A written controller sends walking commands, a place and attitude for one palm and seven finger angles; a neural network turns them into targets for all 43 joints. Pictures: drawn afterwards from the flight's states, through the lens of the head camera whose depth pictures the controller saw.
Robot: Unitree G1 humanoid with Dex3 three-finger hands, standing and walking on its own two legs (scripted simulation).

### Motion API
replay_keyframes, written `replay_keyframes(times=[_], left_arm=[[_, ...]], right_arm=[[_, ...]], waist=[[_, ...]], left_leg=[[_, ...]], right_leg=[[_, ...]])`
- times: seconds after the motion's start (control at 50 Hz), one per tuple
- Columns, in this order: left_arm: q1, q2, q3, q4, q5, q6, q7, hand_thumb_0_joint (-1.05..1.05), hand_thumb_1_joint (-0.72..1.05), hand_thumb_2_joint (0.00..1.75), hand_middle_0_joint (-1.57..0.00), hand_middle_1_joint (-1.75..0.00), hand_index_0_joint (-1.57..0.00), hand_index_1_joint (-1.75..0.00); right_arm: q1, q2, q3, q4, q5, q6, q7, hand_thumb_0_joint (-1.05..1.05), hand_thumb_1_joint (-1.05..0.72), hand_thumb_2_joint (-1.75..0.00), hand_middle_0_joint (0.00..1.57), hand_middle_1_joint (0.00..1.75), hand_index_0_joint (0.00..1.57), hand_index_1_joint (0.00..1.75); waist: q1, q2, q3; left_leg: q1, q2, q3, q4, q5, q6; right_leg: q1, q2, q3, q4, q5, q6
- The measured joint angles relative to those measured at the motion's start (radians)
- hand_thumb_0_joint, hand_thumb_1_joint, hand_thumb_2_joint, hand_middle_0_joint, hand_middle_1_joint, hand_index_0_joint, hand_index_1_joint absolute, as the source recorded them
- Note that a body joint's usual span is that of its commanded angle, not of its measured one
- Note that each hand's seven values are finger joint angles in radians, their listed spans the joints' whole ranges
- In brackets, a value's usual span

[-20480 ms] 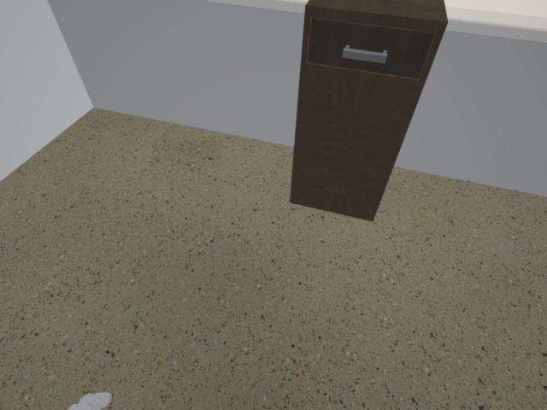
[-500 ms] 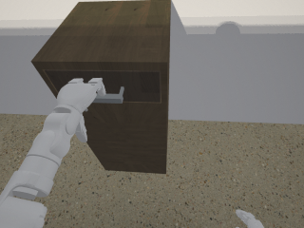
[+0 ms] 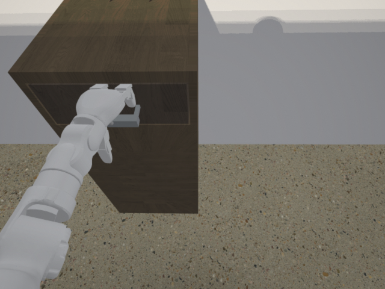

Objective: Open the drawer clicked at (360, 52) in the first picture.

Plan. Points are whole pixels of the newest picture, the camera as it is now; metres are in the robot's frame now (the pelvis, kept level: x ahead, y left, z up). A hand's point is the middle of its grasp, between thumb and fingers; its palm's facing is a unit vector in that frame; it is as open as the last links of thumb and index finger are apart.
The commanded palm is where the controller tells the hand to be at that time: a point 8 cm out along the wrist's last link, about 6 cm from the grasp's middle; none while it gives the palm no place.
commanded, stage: move the hooked fingers above the handle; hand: left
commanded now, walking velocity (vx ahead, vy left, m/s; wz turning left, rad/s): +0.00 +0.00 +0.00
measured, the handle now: (112, 114) +0.51 +0.21 +0.04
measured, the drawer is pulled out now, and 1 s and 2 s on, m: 0.00 0.00 0.00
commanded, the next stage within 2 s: none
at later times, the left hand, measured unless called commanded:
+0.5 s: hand (88, 119) +0.44 +0.23 +0.10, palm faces -0.11 +0.00 -0.99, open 13.7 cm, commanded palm +0.44 +0.22 +0.16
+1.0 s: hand (109, 105) +0.47 +0.19 +0.12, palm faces +0.00 -0.01 -1.00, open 13.4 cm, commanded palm +0.45 +0.23 +0.16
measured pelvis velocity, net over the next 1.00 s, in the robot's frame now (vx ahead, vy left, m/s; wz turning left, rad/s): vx -0.02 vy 0.01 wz -0.04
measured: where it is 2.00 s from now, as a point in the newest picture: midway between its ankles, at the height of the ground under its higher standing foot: outside the picture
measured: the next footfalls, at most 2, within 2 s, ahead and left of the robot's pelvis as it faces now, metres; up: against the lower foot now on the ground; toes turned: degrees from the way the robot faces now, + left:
none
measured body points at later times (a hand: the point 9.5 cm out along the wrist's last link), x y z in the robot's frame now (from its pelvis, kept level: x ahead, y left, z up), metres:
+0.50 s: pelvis -0.02 +0.01 +0.00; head +0.03 -0.01 +0.45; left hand +0.44 +0.23 +0.15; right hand +0.03 -0.27 -0.13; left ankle -0.01 +0.09 -0.73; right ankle -0.05 -0.08 -0.73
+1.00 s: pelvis -0.02 +0.01 +0.00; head +0.02 -0.01 +0.45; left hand +0.46 +0.19 +0.17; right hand +0.04 -0.24 -0.14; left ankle -0.01 +0.09 -0.73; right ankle -0.05 -0.08 -0.73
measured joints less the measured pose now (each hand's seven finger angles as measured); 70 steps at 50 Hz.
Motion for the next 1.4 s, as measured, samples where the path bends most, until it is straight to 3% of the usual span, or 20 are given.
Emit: replay_keyframes(times=[0.1, 0.22, 0.34, 0.42, 0.5, 0.56, 0.64, 0.7, 0.78, 0.94, 1.12, 1.24, 1.4], left_arm=[[-0.039, 0.018, 0.055, 0.048, 0.031, -0.04, 0.093, 0.0, -0.49, 0.3, -0.38, -1.22, -0.33, -1.2], [-0.053, 0.007, 0.074, 0.124, 0.048, 0.024, 0.143, 0.0, -0.49, 0.3, -0.41, -1.23, -0.36, -1.23], [-0.093, 0.054, 0.089, 0.211, 0.051, 0.084, 0.109, 0.0, -0.49, 0.3, -0.36, -1.21, -0.38, -1.24], [-0.105, 0.088, 0.073, 0.231, 0.042, 0.09, 0.054, 0.0, -0.49, 0.3, -0.34, -1.21, -0.36, -1.23], [-0.089, 0.074, 0.015, 0.18, 0.014, 0.04, 0.004, 0.0, -0.49, 0.3, -0.33, -1.2, -0.34, -1.22], [-0.074, 0.044, -0.01, 0.128, 0.003, -0.021, 0.002, 0.0, -0.49, 0.3, -0.32, -1.2, -0.33, -1.21], [-0.072, 0.013, 0.014, 0.091, 0.021, -0.077, 0.074, 0.0, -0.49, 0.3, -0.33, -1.2, -0.33, -1.21], [-0.105, 0.013, 0.041, 0.118, 0.044, -0.051, 0.146, 0.0, -0.49, 0.3, -0.34, -1.21, -0.33, -1.21], [-0.135, -0.018, 0.036, 0.157, 0.057, 0.001, 0.195, 0.0, -0.49, 0.3, -0.45, -1.29, -0.36, -1.24], [-0.178, -0.03, 0.027, 0.258, 0.069, 0.104, 0.147, 0.0, -0.49, 0.3, -0.44, -1.25, -0.39, -1.3], [-0.207, 0.039, 0.044, 0.285, 0.073, 0.052, 0.081, 0.0, -0.49, 0.3, -0.37, -1.23, -0.36, -1.24], [-0.203, 0.07, 0.057, 0.273, 0.066, 0.011, 0.091, 0.0, -0.49, 0.3, -0.36, -1.24, -0.35, -1.22], [-0.215, 0.078, 0.055, 0.285, 0.061, 0.01, 0.121, 0.0, -0.49, 0.3, -0.37, -1.26, -0.36, -1.25]], right_arm=[[0.008, 0.0, -0.009, 0.004, -0.007, -0.019, -0.002, 0.01, -0.91, -0.9, 0.2, 0.3, 0.2, 0.3], [0.019, 0.001, 0.001, 0.021, 0.0, -0.006, 0.003, 0.01, -0.91, -0.9, 0.2, 0.3, 0.2, 0.3], [0.036, 0.017, 0.02, 0.013, 0.015, -0.009, -0.011, 0.01, -0.91, -0.9, 0.2, 0.3, 0.2, 0.3], [0.053, 0.012, 0.018, 0.0, 0.018, -0.019, -0.017, 0.01, -0.91, -0.9, 0.21, 0.3, 0.2, 0.3], [0.073, -0.004, 0.001, -0.001, 0.014, -0.03, -0.018, 0.01, -0.91, -0.9, 0.21, 0.3, 0.2, 0.3], [0.07, -0.013, -0.009, 0.006, 0.007, -0.038, -0.017, 0.01, -0.91, -0.9, 0.21, 0.3, 0.2, 0.3], [0.048, -0.016, -0.012, 0.012, -0.001, -0.049, -0.011, 0.01, -0.91, -0.9, 0.2, 0.3, 0.2, 0.3], [0.029, -0.011, -0.007, 0.012, -0.003, -0.055, -0.003, 0.01, -0.91, -0.9, 0.2, 0.3, 0.2, 0.3], [0.018, -0.007, 0.003, 0.02, -0.005, -0.048, 0.008, 0.01, -0.91, -0.9, 0.2, 0.3, 0.2, 0.3], [0.0, 0.027, 0.049, 0.013, 0.017, -0.012, -0.014, 0.01, -0.91, -0.9, 0.21, 0.3, 0.2, 0.3], [0.027, 0.009, 0.059, -0.029, 0.031, -0.032, -0.055, 0.01, -0.9, -0.9, 0.21, 0.3, 0.2, 0.3], [0.052, -0.024, 0.039, -0.022, 0.03, -0.045, -0.063, 0.01, -0.91, -0.9, 0.21, 0.3, 0.2, 0.3], [0.073, -0.032, 0.032, -0.003, 0.034, -0.057, -0.058, 0.01, -0.91, -0.9, 0.2, 0.3, 0.2, 0.3]], waist=[[-0.019, 0.003, -0.014], [-0.025, 0.024, -0.027], [-0.039, 0.02, -0.024], [-0.037, 0.015, -0.016], [-0.02, 0.012, -0.007], [-0.014, 0.007, -0.002], [-0.022, -0.002, -0.006], [-0.033, -0.003, -0.014], [-0.025, 0.014, -0.026], [-0.042, 0.024, -0.034], [-0.07, 0.007, -0.015], [-0.072, 0.008, -0.011], [-0.076, 0.007, -0.015]], left_leg=[[-0.049, 0.007, 0.014, 0.026, -0.005, 0.002], [-0.041, 0.012, 0.033, 0.011, 0.004, 0.006], [-0.013, 0.015, 0.035, -0.016, 0.022, 0.004], [-0.008, 0.016, 0.028, -0.02, 0.029, 0.004], [-0.008, 0.01, 0.012, -0.012, 0.029, 0.007], [-0.019, 0.003, 0.004, 0.002, 0.025, 0.011], [-0.047, 0.0, 0.007, 0.026, 0.015, 0.015], [-0.074, 0.001, 0.014, 0.04, 0.009, 0.016], [-0.087, 0.001, 0.022, 0.042, 0.009, 0.019], [-0.038, 0.008, 0.038, 0.003, 0.026, 0.018], [-0.049, 0.022, 0.035, 0.009, 0.038, 0.006], [-0.082, 0.028, 0.033, 0.031, 0.035, 0.001], [-0.109, 0.034, 0.024, 0.049, 0.032, -0.006]], right_leg=[[-0.053, 0.006, 0.012, 0.025, 0.001, 0.002], [-0.053, 0.009, 0.032, 0.017, 0.015, 0.008], [-0.026, 0.012, 0.034, -0.01, 0.033, 0.007], [-0.017, 0.013, 0.028, -0.021, 0.041, 0.006], [-0.007, 0.008, 0.012, -0.024, 0.04, 0.008], [-0.013, 0.002, 0.002, -0.012, 0.033, 0.011], [-0.043, -0.002, 0.003, 0.014, 0.022, 0.015], [-0.072, -0.002, 0.01, 0.032, 0.016, 0.017], [-0.088, -0.002, 0.017, 0.035, 0.018, 0.021], [-0.05, 0.004, 0.035, 0.008, 0.037, 0.021], [-0.06, 0.018, 0.031, 0.008, 0.053, 0.009], [-0.092, 0.023, 0.027, 0.027, 0.052, 0.005], [-0.116, 0.028, 0.017, 0.04, 0.049, -0.002]])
